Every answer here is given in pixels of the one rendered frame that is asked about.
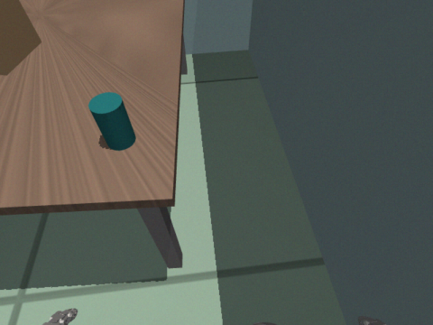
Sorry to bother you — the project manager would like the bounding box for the table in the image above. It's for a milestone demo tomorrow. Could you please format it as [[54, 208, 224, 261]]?
[[0, 0, 187, 268]]

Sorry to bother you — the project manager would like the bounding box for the left robot hand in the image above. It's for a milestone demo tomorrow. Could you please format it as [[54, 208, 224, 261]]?
[[43, 308, 78, 325]]

